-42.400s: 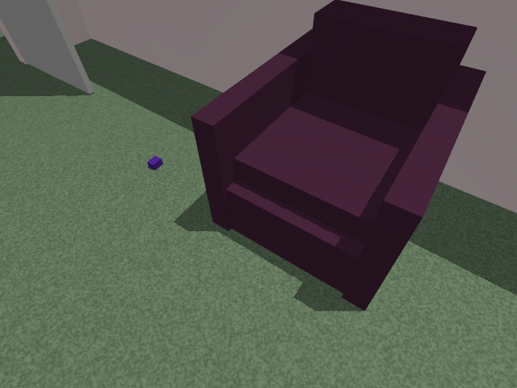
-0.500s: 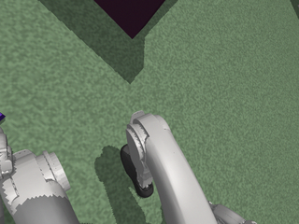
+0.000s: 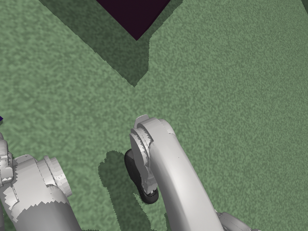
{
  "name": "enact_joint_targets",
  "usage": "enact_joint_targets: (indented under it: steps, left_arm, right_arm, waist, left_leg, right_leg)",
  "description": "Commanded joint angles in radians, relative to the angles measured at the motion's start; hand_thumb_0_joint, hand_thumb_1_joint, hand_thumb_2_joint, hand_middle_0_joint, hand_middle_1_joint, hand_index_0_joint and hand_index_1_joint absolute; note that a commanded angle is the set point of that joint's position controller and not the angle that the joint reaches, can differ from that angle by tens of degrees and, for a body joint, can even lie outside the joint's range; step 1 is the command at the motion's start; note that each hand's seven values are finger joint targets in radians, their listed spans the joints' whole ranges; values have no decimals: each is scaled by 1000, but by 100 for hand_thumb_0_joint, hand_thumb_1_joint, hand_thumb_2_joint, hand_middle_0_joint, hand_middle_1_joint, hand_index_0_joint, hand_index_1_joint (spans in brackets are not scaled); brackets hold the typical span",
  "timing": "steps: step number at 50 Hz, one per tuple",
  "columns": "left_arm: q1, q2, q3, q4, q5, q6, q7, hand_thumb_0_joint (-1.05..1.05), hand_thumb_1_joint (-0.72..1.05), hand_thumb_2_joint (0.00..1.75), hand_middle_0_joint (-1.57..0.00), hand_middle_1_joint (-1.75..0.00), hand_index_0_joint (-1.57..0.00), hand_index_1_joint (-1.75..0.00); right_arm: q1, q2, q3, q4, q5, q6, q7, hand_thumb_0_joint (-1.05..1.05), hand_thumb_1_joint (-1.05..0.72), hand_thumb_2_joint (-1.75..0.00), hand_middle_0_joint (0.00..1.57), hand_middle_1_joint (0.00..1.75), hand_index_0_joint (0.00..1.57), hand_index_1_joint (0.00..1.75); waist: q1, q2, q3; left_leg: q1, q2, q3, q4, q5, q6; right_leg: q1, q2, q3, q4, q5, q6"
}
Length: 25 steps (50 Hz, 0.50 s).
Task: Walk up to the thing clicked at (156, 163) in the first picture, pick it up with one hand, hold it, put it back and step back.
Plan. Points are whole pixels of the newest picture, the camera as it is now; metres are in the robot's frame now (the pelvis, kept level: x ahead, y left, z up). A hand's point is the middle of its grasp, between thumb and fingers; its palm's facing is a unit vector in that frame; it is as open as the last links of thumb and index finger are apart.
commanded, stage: close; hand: left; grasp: from above
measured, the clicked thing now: out of the picture +0.44 +0.28 -0.31
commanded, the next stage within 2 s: settle in 0.32 s
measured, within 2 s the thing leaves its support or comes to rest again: leaves its support in 0.88 s
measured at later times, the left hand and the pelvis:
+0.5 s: hand out of the picture +0.42 +0.29 -0.26, palm faces -0.34 -0.25 -0.91, open 9.3 cm; pelvis +0.00 +0.00 +0.00, yaw +0 degrees
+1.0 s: hand out of the picture +0.42 +0.29 -0.23, palm faces -0.29 -0.25 -0.92, open 9.0 cm; pelvis +0.00 +0.00 +0.00, yaw +1 degrees
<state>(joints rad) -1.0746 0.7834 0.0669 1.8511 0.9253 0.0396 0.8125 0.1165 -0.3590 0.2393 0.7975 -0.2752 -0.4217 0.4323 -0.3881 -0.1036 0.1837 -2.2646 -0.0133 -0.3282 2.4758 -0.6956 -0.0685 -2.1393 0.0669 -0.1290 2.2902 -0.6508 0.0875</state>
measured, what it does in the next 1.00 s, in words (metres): stands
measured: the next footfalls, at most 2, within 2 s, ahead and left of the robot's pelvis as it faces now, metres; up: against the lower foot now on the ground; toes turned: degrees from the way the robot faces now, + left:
none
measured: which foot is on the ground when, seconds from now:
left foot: down 0.00-1.00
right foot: down 0.00-1.00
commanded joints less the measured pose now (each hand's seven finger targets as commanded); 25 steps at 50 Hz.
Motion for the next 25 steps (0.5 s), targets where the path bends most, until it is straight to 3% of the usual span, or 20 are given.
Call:
enact_joint_targets:
  steps: [1,12,18,25]
  left_arm:
    - [-181,36,-23,-75,10,-7,39,0,18,47,-69,-50,-69,-51]
    - [-193,67,-5,-74,24,-11,47,0,28,46,-77,-48,-77,-49]
    - [-172,50,-6,-60,26,-6,54,0,36,52,-85,-49,-83,-50]
    - [-193,31,-15,-69,14,1,47,0,60,52,-103,-56,-104,-55]
  right_arm:
    - [190,-337,-89,36,18,-8,-5,0,-90,-90,20,30,20,30]
    - [207,-340,-91,35,13,-6,-12,0,-89,-90,20,30,20,30]
    - [205,-336,-98,37,15,-3,-15,0,-90,-90,20,30,20,30]
    - [203,-329,-99,36,11,-6,-12,0,-92,-91,20,30,20,30]
  waist:
    - [-80,418,-569]
    - [-76,412,-576]
    - [-73,426,-588]
    - [-85,432,-583]
  left_leg:
    - [448,40,152,-268,120,47]
    - [444,39,163,-262,126,50]
    - [459,40,162,-273,130,46]
    - [466,38,160,-271,127,46]
  right_leg:
    - [313,23,-153,-208,210,-103]
    - [315,22,-148,-221,205,-101]
    - [329,26,-145,-221,216,-104]
    - [317,22,-146,-218,209,-101]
